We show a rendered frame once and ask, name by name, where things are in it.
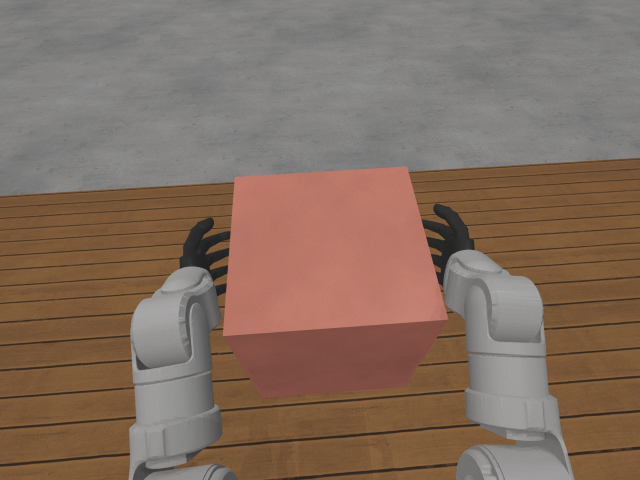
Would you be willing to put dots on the right robot hand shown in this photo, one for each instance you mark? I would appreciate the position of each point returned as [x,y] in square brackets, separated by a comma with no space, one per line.
[456,237]

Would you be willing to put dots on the carton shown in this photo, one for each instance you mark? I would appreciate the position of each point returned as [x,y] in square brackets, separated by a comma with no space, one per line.
[331,285]

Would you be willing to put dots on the robot right forearm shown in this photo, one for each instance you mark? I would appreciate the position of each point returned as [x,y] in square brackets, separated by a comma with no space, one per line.
[508,391]

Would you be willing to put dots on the right robot upper arm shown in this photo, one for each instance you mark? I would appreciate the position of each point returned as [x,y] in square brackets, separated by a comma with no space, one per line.
[510,462]

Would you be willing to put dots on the left robot hand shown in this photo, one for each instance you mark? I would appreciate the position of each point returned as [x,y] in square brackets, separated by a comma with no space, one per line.
[194,250]

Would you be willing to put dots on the robot left forearm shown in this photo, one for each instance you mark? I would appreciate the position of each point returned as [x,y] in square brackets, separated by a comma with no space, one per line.
[176,417]

